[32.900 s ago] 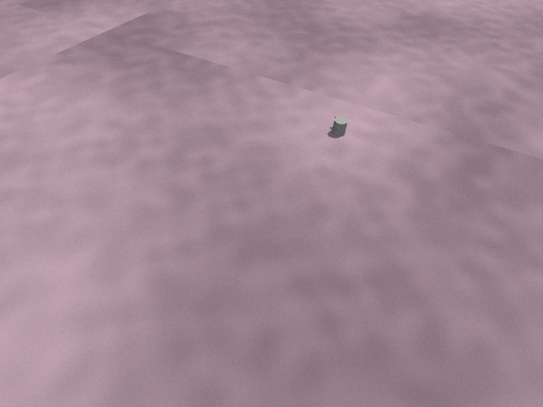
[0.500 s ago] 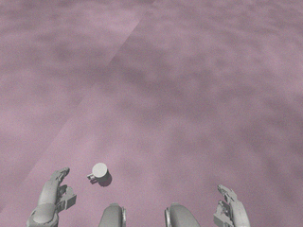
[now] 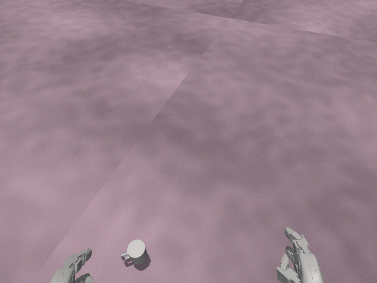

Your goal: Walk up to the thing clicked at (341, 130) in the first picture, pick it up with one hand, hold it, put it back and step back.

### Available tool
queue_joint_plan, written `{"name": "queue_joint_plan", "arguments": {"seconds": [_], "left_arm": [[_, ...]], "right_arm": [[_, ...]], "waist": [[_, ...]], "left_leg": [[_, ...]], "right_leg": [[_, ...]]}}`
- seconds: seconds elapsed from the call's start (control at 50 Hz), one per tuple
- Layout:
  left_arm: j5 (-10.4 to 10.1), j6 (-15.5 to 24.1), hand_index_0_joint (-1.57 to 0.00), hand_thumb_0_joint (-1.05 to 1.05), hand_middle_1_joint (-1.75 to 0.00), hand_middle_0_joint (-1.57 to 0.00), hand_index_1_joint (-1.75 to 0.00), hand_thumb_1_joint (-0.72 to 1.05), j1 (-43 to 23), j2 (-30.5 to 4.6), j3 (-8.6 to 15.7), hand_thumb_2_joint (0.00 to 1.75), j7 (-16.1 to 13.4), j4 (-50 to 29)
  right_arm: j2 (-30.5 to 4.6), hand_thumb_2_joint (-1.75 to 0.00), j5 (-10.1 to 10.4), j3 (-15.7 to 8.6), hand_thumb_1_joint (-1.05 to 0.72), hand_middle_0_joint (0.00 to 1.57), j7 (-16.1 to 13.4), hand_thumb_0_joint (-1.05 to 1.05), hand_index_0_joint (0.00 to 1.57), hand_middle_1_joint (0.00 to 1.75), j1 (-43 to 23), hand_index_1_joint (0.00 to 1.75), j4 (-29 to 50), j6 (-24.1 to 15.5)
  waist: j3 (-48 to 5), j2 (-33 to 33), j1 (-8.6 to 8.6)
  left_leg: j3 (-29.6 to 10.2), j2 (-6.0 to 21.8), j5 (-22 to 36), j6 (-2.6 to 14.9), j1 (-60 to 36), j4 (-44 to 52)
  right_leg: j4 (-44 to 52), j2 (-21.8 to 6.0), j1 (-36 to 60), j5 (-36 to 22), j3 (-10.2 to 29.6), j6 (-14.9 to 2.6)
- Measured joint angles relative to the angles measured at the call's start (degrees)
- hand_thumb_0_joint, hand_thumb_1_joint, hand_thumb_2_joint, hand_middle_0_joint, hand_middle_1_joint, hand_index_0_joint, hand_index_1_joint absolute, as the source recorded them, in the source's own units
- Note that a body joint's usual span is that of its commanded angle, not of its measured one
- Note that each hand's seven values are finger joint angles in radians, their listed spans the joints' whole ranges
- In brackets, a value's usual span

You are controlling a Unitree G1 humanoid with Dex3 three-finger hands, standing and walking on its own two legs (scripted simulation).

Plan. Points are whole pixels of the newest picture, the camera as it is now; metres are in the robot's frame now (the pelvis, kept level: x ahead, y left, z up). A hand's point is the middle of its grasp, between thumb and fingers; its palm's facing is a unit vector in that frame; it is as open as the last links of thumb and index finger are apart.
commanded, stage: home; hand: left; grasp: from above
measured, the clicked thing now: (133, 253) +0.43 +0.22 -0.67
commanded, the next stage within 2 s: stand in 1.82 s
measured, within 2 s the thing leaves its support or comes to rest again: neither
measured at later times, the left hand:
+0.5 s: hand out of the picture +0.16 +0.18 -0.05, palm faces +0.05 -0.98 -0.19, open 7.4 cm
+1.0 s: hand out of the picture +0.16 +0.18 -0.05, palm faces +0.05 -0.98 -0.19, open 7.4 cm
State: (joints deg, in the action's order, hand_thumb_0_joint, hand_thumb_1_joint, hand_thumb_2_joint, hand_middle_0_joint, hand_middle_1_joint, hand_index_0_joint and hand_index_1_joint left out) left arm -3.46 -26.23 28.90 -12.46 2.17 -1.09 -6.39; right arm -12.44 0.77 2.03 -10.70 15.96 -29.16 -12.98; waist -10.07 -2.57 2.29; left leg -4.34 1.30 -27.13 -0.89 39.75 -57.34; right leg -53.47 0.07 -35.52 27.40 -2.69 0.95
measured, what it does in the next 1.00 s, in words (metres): stands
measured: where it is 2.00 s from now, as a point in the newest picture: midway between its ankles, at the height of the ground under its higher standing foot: outside the picture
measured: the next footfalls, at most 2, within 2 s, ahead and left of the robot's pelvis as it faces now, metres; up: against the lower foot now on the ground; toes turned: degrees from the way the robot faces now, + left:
none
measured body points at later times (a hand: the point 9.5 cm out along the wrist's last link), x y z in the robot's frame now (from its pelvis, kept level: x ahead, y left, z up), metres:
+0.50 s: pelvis +0.00 +0.00 +0.00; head +0.01 +0.00 +0.45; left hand +0.16 +0.23 -0.03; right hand +0.15 -0.25 -0.06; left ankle +0.02 +0.12 -0.68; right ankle -0.01 -0.13 -0.68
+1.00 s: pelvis +0.00 +0.00 +0.00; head +0.02 +0.01 +0.45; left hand +0.16 +0.23 -0.03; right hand +0.16 -0.24 -0.06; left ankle +0.02 +0.12 -0.68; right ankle -0.01 -0.13 -0.68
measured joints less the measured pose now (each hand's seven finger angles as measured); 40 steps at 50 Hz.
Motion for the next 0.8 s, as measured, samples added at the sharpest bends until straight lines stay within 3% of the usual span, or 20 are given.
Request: {"name": "queue_joint_plan", "arguments": {"seconds": [0.8], "left_arm": [[0.3,0.3,-0.20,0.02,-0.30,-0.20,-0.30,0.90,-0.2,-0.2,-0.2,0.90,0.0,-1.0]], "right_arm": [[0.0,-0.90,-0.2,-0.2,-0.90,0.21,-0.1,0.01,0.20,0.30,0.8,0.30,-1.8,-1.3]], "waist": [[1.1,0.3,-0.11]], "left_leg": [[0.3,0.3,-0.2,-0.12,0.2,-0.5]], "right_leg": [[-0.6,0.3,-0.4,0.0,0.4,-0.07]]}}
